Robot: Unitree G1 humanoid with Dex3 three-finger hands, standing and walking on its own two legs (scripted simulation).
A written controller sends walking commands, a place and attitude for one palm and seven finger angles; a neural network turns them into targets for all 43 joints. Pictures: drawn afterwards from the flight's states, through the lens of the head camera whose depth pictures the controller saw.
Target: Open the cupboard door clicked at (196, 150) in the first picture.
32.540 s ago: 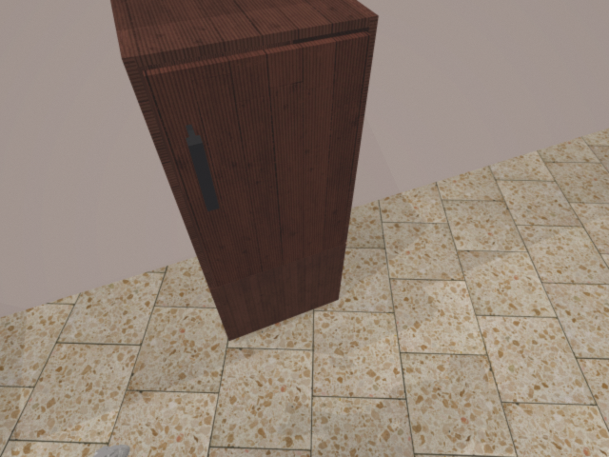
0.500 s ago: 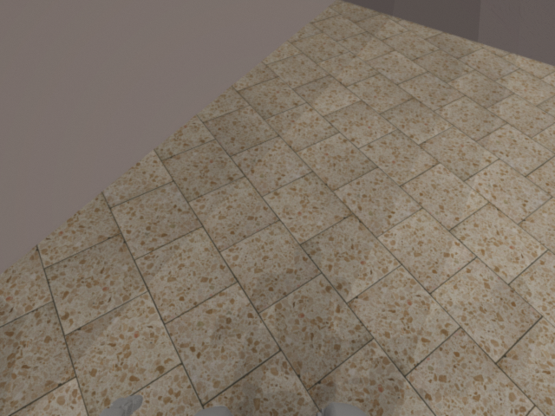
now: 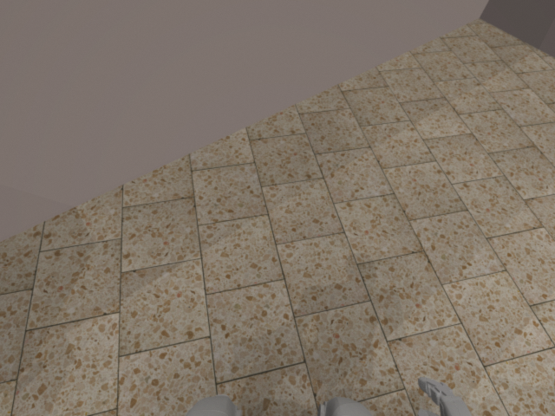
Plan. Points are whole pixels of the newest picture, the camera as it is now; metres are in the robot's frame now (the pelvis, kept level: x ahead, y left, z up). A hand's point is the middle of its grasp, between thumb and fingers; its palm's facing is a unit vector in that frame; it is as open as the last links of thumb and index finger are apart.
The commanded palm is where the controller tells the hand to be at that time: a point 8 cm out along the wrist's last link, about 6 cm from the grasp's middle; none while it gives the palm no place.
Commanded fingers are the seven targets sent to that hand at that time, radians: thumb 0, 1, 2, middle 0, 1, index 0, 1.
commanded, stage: turn to face it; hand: left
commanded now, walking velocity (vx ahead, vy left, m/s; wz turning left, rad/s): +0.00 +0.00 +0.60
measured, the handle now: out of the picture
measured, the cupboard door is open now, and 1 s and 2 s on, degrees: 43 43 43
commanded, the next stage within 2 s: none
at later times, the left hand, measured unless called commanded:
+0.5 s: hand out of the picture +0.04 +0.17 -0.16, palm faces +0.30 -0.93 -0.21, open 7.4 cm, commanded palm none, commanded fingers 0.00 0.90 0.90 -0.20 -0.30 -0.20 -0.30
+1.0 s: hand out of the picture -0.01 +0.15 -0.14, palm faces +0.58 -0.77 -0.26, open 7.4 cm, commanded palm none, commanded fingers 0.00 0.90 0.90 -0.20 -0.30 -0.20 -0.30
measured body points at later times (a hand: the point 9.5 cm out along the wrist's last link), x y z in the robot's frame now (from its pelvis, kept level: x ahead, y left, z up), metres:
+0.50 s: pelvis +0.02 -0.03 +0.01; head +0.07 -0.01 +0.45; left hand +0.03 +0.22 -0.14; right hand +0.19 -0.26 -0.13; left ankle -0.01 +0.08 -0.71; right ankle +0.05 -0.17 -0.72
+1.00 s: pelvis +0.05 -0.06 +0.01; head +0.10 -0.02 +0.46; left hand -0.04 +0.19 -0.12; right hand +0.28 -0.21 -0.13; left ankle -0.04 +0.04 -0.67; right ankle +0.10 -0.17 -0.72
